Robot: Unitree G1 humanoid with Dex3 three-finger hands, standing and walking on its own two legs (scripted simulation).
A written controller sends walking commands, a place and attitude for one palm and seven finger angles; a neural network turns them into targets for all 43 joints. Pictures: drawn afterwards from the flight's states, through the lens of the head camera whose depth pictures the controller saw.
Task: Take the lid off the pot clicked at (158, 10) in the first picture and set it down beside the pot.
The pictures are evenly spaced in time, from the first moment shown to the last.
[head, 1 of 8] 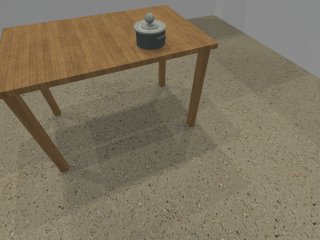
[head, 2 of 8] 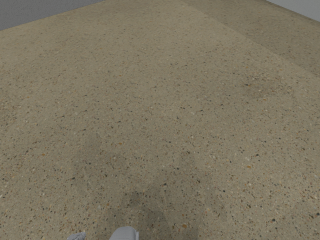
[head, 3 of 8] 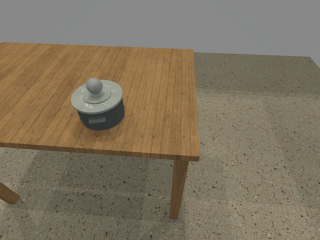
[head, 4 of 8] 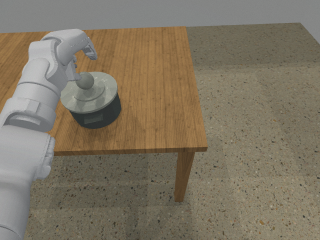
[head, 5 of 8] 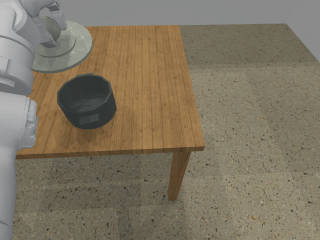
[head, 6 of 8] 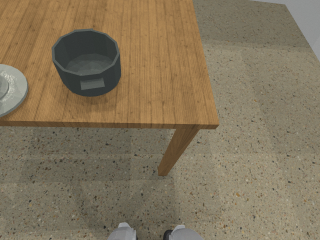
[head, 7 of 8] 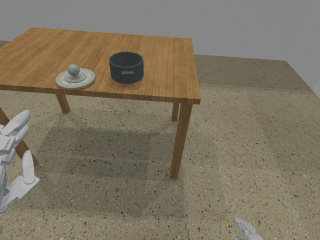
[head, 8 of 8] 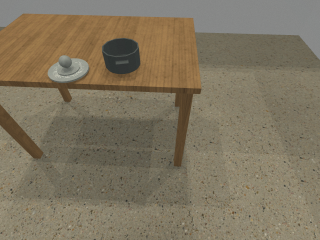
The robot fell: no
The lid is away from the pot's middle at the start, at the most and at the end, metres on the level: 0.00 0.26 0.24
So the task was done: yes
